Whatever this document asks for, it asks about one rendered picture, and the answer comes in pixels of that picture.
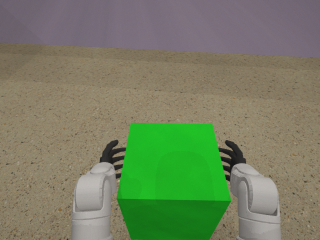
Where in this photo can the robot left hand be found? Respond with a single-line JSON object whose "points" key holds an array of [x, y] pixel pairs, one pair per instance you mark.
{"points": [[108, 153]]}

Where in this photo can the left robot forearm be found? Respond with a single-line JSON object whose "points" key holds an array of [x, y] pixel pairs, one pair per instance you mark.
{"points": [[92, 203]]}

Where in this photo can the robot right hand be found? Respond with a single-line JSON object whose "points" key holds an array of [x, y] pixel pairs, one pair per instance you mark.
{"points": [[236, 157]]}

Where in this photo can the right robot forearm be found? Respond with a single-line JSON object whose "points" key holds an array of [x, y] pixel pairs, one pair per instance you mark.
{"points": [[258, 204]]}

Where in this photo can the carton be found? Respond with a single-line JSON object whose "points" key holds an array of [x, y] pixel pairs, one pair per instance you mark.
{"points": [[172, 184]]}

